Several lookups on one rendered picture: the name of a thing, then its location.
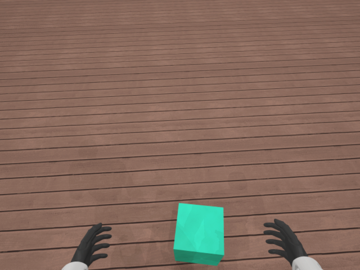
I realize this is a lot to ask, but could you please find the carton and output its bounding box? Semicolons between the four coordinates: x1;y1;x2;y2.
173;203;224;266

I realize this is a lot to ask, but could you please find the robot left hand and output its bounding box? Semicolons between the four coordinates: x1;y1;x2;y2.
71;223;112;267

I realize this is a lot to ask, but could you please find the right robot forearm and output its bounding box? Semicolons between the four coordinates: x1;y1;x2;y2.
292;256;323;270

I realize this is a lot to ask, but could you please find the robot right hand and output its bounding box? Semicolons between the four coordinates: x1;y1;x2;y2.
263;219;308;266

